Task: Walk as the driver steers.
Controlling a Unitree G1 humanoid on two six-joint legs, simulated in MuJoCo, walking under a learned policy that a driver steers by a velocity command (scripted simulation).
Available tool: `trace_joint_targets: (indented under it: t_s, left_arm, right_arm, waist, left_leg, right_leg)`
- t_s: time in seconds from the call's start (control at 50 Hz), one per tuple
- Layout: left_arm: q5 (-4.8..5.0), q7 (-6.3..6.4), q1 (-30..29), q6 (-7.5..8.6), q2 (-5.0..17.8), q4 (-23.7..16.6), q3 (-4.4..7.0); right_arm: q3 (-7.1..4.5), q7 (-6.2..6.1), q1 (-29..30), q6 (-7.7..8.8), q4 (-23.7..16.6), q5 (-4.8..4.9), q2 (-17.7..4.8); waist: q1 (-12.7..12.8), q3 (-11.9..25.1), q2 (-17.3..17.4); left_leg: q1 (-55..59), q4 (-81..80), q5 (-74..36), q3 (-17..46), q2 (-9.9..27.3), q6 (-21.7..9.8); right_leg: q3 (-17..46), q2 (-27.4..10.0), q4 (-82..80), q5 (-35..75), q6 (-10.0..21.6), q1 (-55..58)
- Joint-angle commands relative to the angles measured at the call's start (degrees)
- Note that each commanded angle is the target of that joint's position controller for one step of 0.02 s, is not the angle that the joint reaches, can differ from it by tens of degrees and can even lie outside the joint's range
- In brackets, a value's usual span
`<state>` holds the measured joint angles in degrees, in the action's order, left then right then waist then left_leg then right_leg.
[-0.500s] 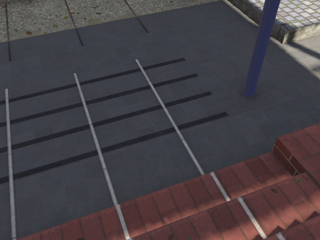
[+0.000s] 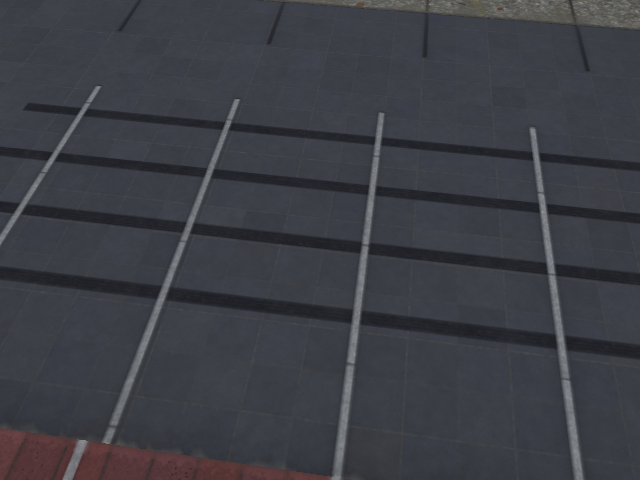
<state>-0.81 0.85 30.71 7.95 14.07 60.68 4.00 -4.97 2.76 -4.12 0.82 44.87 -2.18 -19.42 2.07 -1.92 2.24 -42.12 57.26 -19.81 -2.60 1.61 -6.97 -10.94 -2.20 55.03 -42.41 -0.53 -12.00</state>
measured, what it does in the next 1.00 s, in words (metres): goes down: left foot 0.15 m lower, then right foot 0.15 m lower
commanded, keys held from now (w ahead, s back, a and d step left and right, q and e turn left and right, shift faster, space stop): w+q+shift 0.14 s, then w+shift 0.50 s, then w+e+shift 0.36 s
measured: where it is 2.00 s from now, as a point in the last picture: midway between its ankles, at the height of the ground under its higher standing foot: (328, 179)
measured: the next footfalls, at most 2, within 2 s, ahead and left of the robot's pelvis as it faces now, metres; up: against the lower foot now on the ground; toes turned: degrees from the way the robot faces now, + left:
left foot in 0.10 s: +0.18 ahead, +0.02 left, -0.15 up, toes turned +11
right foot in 0.42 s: +0.51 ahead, -0.10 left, -0.29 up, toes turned +17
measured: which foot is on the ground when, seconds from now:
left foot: up 0.00-0.08, down 0.10-0.40, up 0.42-0.78, down 0.80-1.00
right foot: down 0.00-0.10, up 0.12-0.40, down 0.42-0.78, up 0.80-1.00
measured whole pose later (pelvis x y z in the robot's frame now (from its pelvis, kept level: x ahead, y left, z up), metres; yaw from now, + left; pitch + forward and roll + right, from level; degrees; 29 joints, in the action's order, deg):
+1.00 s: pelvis +0.88 +0.14 -0.39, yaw +10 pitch +1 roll +3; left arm -1.8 -1.3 10.0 1.5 15.0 49.6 4.5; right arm -2.9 -1.1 -23.1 7.0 59.5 -2.1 -12.3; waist 0.4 -2.9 -2.9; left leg -5.4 32.1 27.7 -11.1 -1.6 -1.5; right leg 0.2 -6.2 73.3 -15.5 5.8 -42.8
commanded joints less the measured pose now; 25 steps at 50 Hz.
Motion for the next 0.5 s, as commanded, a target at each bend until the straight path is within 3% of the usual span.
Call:
trace_joint_targets:
  t_s: [0.02, 0.04, 0.06, 0.08, 0.1, 0.12, 0.14, 0.16, 0.18, 0.2, 0.22, 0.24, 0.26, 0.28, 0.3, 0.32, 0.34, 0.36, 0.38, 0.4, 0.42, 0.44, 0.46, 0.48, 0.5]
  left_arm:
    - [0.17, 0.34, -10.5, 1.55, 2.6, -4.8, -0.46]
    - [0.13, 0.86, -8.2, 0.0, 3.7, -4.5, -0.41]
    - [-0.12, 1.28, -7.2, -0.75, 4.7, -4.1, -0.53]
    - [-1.14, 1.44, -9.4, -1.49, 7.5, -4.5, -0.38]
    - [-1.54, 2.3, -13.0, -2.96, 9.2, -5.2, 0.84]
    - [-2.25, 2.19, -18.8, -3.06, 7.6, -9.7, 0.79]
    - [-2.81, 1.98, -13.5, -2.81, 6.3, -13.9, -0.23]
    - [-4.41, 1.15, -11.2, -2.28, 7.3, -13.8, -0.09]
    - [-4.52, 0.83, -9.4, -2.26, 7.5, -11.9, 0.44]
    - [-3.87, 0.3, -10.2, -3.03, 4.7, -15.1, 0.04]
    - [-4.54, 0.4, -12.7, -4.35, 6.2, -14.3, 0.27]
    - [-3.99, 0.51, -9.9, -5.46, 5.6, -11.7, 0.4]
    - [-2.29, 0.1, -13.6, -5.01, 7.3, -12.9, 0.97]
    - [-1.86, -0.99, -14.4, -4.23, 6.0, -13.5, 0.57]
    - [-1.7, -1.9, -13.5, -3.58, 3.3, -12.4, -0.2]
    - [-0.88, -2.38, -13.8, -3.94, 1.5, -12.8, -0.87]
    - [-0.8, -2.4, -5.5, -4.1, 1.9, -9.2, -0.72]
    - [-0.32, -1.9, 0.3, -4.76, 2.9, -7.1, -0.49]
    - [-0.54, -0.98, 11.2, -5.12, 5.1, -4.1, 0.65]
    - [-0.86, -0.46, 26.3, -5.79, 6.7, 0.9, 2.16]
    - [-0.18, -1.46, 27.2, -5.26, 6.6, 1.8, 1.97]
    - [-0.82, -2.45, 18.0, -4.09, 3.4, -0.4, -1.02]
    - [-1.44, -2.54, 11.0, -3.68, 4.1, -1.1, -0.85]
    - [-1.89, -2.65, 8.9, -2.76, 2.4, -2.1, -1.05]
    - [-2.36, -1.77, 5.2, -2.09, 8.8, -2.7, 0.49]
  right_arm:
    - [2.8, 1.67, -3.2, 0.49, -0.2, 1.12, 5.2]
    - [2.45, 1.09, -3.9, -0.27, 0.5, 1.03, 3.6]
    - [1.7, -0.02, -9.1, -0.73, 2.0, -0.79, 1.4]
    - [0.12, -1.11, -23.3, -1.11, 5.8, -0.83, -1.6]
    - [-1.32, -1.1, -33.3, -1.25, 9.1, -0.62, -5.2]
    - [-2.61, -1.77, -35.0, -0.97, 10.0, 0.76, -10.7]
    - [-1.9, -2.55, -31.2, -0.47, 8.9, 2.82, -11.5]
    - [-0.67, -3.01, -27.2, 0.37, 6.9, 3.11, -7.3]
    - [0.44, -2.9, -22.7, 0.28, 6.6, 2.83, -4.4]
    - [0.19, -3.99, -16.5, 0.77, 4.5, 1.8, -6.3]
    - [0.31, -4.13, -14.0, 1.91, 4.9, 0.47, -5.4]
    - [0.08, -3.71, -15.6, 2.95, 6.1, -1.27, -5.5]
    - [0.62, -3.87, -13.1, 4.11, 6.2, -0.44, -2.7]
    - [1.75, -4.53, -9.8, 5.03, 6.1, 1.82, 0.7]
    - [2.07, -4.32, -8.7, 5.57, 6.2, 2.71, 0.6]
    - [1.6, -4.28, -10.2, 5.57, 7.1, 2.92, -1.3]
    - [1.21, -3.97, -8.3, 5.58, 7.0, 2.85, -3.0]
    - [1.31, -3.66, -7.8, 5.04, 7.5, 2.8, -2.1]
    - [1.12, -3.33, -6.7, 4.48, 7.6, 2.03, -2.3]
    - [0.43, -3.12, -0.2, 3.9, 6.5, 1.18, -2.9]
    - [0.87, -3.54, 4.7, 4.05, 5.2, 0.47, 3.0]
    - [2.62, -4.7, -2.0, 4.88, -0.2, 2.15, 8.9]
    - [3.99, -4.29, -12.6, 4.93, -0.5, 2.67, 10.9]
    - [3.91, -4.41, -10.1, 4.31, 1.4, 0.55, 8.9]
    - [4.4, -3.82, -8.6, 3.91, -0.2, -1.18, 8.7]
  waist:
    - [-5.3, -3.3, -7.1]
    - [-4.7, -3.4, -7.2]
    - [-6.2, -1.3, -6.7]
    - [-13.9, 4.9, -5.1]
    - [-20.4, 4.2, 0.8]
    - [-20.6, 0.5, 14.5]
    - [-12.4, 3.7, 9.1]
    - [-8.1, 5.3, -6.7]
    - [-4.5, 2.1, -12.5]
    - [-0.4, 0.6, -4.4]
    - [0.4, -3.1, -6.9]
    - [0.5, -3.0, -5.5]
    - [1.0, -2.2, -6.7]
    - [3.0, -2.9, -6.9]
    - [2.7, -1.1, -6.1]
    - [2.0, 0.2, -3.6]
    - [5.0, 4.1, 0.7]
    - [7.3, 3.6, 1.8]
    - [12.8, 4.6, 1.3]
    - [23.2, 6.8, -4.9]
    - [25.5, -1.6, -12.7]
    - [10.6, -5.4, -15.4]
    - [0.2, -2.2, -16.0]
    - [0.6, -6.0, -3.7]
    - [-1.6, -5.1, -7.3]
  left_leg:
    - [30.8, -15.0, -16.7, -8.8, -3.6, -0.3]
    - [34.3, -13.9, -6.7, -13.0, -6.7, -0.3]
    - [39.6, -11.0, -1.2, -13.9, -7.8, -2.5]
    - [52.1, -9.3, 3.3, -14.7, -9.0, -5.7]
    - [60.0, -22.6, 12.6, 2.3, -1.2, -12.5]
    - [70.1, -15.1, -4.5, 7.0, 1.8, -12.7]
    - [71.0, -14.2, -20.0, 17.7, 6.7, -13.0]
    - [65.9, -18.0, -7.1, 23.5, 8.9, -11.9]
    - [55.4, -20.3, -2.1, 28.3, 9.7, -13.2]
    - [39.6, -24.5, 4.0, 38.4, 17.1, -18.9]
    - [28.3, -27.7, 7.9, 40.8, 17.0, -19.7]
    - [23.4, -25.2, 8.0, 37.4, 14.6, -18.8]
    - [19.2, -22.4, 20.3, 29.8, 8.1, -14.3]
    - [4.1, -19.6, 30.3, 19.2, -0.6, -9.5]
    - [-0.8, -17.1, 36.6, 14.6, -4.3, -6.9]
    - [-1.5, -16.4, 34.6, 13.3, -4.3, -6.0]
    - [0.6, -9.3, 28.7, 14.2, -3.5, -5.8]
    - [4.4, -1.5, 19.9, 12.2, -4.1, -5.0]
    - [6.4, 13.5, 4.9, 10.2, -4.4, -4.5]
    - [1.7, 35.2, 1.5, 8.3, -5.5, -3.2]
    - [-6.6, 68.7, 46.4, 6.0, -16.2, -2.1]
    - [-21.2, 70.4, 54.7, 13.5, -16.1, -3.5]
    - [-29.1, 59.4, 49.4, 12.7, -10.6, -4.6]
    - [-31.6, 54.6, 47.9, 12.5, -7.2, -4.2]
    - [-31.9, 53.3, 52.4, 14.2, -4.9, -2.1]
  right_leg:
    - [0.6, -7.3, -11.7, 19.6, 0.0, -25.1]
    - [-0.3, -8.6, -7.6, 30.1, 0.5, -23.0]
    - [-1.1, -9.8, 4.2, 47.9, 0.0, -18.6]
    - [-2.2, -10.9, 23.9, 63.5, -0.3, -19.5]
    - [0.2, -6.8, 52.4, 44.2, -0.8, -28.4]
    - [2.3, -0.3, 64.7, 2.9, -1.1, -49.3]
    - [9.0, -4.1, 57.1, 4.7, -1.2, -55.1]
    - [14.4, -5.8, 42.5, 14.4, 1.0, -53.1]
    - [14.0, -5.3, 37.9, 15.3, 0.9, -50.6]
    - [15.4, -5.2, 24.1, 13.7, -1.8, -46.2]
    - [16.8, -7.0, 17.5, 16.2, -3.5, -39.3]
    - [14.5, -5.7, 18.3, 25.8, -3.6, -34.6]
    - [16.4, -6.0, 5.8, 42.6, -2.6, -30.2]
    - [13.3, -3.9, -8.8, 62.8, -1.7, -11.7]
    - [10.1, -1.0, -12.4, 73.0, -0.7, 1.2]
    - [8.1, 1.3, -12.6, 72.4, -0.5, 7.4]
    - [6.5, 3.0, -4.9, 74.2, 1.0, 13.0]
    - [5.4, 3.9, -6.1, 65.7, 1.8, 14.3]
    - [4.4, 4.5, -11.1, 58.5, 2.9, 21.3]
    - [4.9, 2.0, -17.9, 55.3, 4.3, 32.5]
    - [13.9, -4.3, -28.0, 55.4, 9.2, 26.9]
    - [25.8, -9.9, -15.4, 71.6, 5.2, 26.3]
    - [39.8, -17.1, -22.5, 58.5, 7.8, 28.9]
    - [39.8, -17.6, -24.2, 44.1, 11.2, 22.3]
    - [50.5, -25.2, -29.8, 20.3, 18.8, 14.3]
Velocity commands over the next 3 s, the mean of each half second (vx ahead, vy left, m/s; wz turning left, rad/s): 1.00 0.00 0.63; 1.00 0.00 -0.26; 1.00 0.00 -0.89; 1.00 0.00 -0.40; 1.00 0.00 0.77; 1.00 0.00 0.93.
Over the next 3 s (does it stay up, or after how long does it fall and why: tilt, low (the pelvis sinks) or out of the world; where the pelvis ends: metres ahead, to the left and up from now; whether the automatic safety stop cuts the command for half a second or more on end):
stays up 2.69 -0.17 -0.37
